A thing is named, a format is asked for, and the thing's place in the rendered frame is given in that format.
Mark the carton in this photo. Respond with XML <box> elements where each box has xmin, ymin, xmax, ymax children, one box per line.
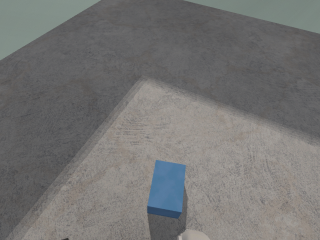
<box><xmin>147</xmin><ymin>160</ymin><xmax>186</xmax><ymax>219</ymax></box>

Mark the right robot thigh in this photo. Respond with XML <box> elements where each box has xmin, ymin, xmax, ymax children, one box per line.
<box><xmin>177</xmin><ymin>230</ymin><xmax>210</xmax><ymax>240</ymax></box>

